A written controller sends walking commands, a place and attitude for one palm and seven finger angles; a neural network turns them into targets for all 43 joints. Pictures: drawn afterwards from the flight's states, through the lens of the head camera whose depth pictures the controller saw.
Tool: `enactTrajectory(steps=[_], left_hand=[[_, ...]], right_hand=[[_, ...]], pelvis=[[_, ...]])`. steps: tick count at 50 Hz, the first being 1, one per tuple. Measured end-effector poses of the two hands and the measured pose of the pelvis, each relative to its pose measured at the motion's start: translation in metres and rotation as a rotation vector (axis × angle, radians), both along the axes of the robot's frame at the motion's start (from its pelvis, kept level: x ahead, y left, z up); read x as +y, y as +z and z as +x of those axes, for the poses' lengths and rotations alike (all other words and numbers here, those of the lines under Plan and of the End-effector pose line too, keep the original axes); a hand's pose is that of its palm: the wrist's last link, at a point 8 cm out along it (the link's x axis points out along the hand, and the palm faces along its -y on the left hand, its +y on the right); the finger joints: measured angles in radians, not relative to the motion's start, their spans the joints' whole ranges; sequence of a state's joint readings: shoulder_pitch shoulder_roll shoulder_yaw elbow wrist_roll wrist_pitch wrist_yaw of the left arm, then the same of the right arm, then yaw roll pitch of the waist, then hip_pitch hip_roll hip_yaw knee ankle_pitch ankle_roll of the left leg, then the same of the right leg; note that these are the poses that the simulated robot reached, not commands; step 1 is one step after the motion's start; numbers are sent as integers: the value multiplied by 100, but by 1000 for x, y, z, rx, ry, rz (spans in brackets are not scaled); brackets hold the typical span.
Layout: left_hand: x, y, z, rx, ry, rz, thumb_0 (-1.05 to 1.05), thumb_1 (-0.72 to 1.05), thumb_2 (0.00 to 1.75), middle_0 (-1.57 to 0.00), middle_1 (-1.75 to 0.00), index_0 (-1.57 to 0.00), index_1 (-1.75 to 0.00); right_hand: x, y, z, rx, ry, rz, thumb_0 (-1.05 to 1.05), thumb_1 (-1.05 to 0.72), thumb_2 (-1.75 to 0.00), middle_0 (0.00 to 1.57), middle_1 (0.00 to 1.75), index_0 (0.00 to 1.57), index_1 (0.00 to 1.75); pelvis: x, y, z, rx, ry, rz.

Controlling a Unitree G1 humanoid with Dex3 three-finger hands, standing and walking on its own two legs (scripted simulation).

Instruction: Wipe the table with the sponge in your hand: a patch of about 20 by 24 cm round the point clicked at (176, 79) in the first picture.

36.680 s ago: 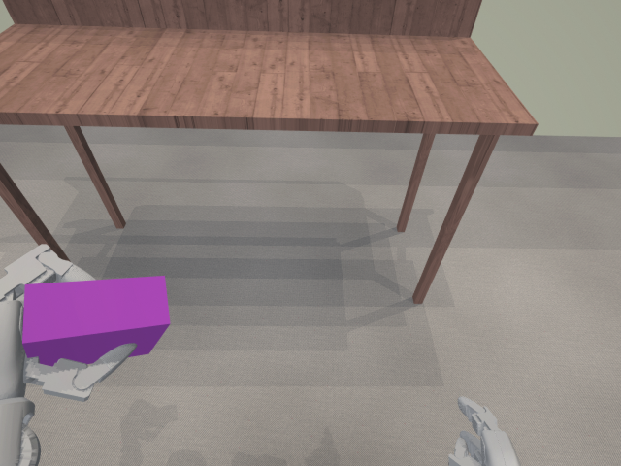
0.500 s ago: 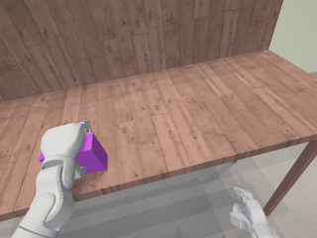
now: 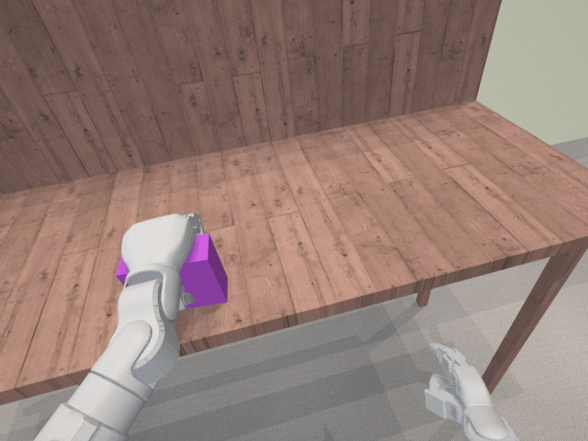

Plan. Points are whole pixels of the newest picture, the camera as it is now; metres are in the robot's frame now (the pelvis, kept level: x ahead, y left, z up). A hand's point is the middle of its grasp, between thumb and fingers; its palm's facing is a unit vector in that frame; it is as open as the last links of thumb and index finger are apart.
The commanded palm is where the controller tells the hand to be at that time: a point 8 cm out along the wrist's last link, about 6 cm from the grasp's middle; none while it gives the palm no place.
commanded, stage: wipe forward along the third lane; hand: left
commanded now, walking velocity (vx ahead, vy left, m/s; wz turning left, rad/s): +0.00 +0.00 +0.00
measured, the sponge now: (181, 283) +0.29 +0.23 +0.08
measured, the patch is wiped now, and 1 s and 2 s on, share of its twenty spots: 0.80 0.95 1.00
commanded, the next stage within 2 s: wipe back along the third lane in 1.50 s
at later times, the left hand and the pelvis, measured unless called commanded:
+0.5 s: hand (185, 240) +0.35 +0.23 +0.12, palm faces -0.01 -0.04 -1.00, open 9.2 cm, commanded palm +0.33 +0.23 +0.15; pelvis +0.00 -0.01 +0.00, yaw +0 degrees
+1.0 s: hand (182, 218) +0.39 +0.26 +0.12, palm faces -0.06 -0.02 -1.00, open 9.2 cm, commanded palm +0.38 +0.26 +0.15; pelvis -0.01 -0.01 +0.00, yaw +0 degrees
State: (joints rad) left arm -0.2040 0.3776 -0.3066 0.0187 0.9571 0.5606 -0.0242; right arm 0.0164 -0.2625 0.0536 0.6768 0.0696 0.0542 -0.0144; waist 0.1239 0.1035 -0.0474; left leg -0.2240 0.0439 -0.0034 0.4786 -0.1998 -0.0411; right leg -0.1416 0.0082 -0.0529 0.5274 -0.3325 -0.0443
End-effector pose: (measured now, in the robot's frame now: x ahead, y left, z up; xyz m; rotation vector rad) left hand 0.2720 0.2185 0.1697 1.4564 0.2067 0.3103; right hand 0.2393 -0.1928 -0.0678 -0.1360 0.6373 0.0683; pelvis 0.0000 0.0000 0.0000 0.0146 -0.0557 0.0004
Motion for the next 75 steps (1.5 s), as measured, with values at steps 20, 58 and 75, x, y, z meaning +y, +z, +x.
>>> enactTrajectory(steps=[20,58,75], left_hand=[[5,2,42,77,28,34,0,-49,114,-81,-142,-86,-136],[44,3,124,157,28,69,1,-52,118,-82,-140,-86,-139],[62,2,157,166,21,81,1,-52,118,-83,-140,-87,-140]], right_hand=[[-38,-23,-40,105,-100,-44,1,-91,-90,20,30,20,30],[-64,-55,-131,373,-270,-102,1,-91,-90,20,30,20,30],[-51,-56,-152,462,-309,-122,1,-91,-90,20,30,20,30]], pelvis=[[-13,-1,-3,29,4,1],[-1,-4,-3,137,-7,-17],[20,-3,6,174,-12,-29]])
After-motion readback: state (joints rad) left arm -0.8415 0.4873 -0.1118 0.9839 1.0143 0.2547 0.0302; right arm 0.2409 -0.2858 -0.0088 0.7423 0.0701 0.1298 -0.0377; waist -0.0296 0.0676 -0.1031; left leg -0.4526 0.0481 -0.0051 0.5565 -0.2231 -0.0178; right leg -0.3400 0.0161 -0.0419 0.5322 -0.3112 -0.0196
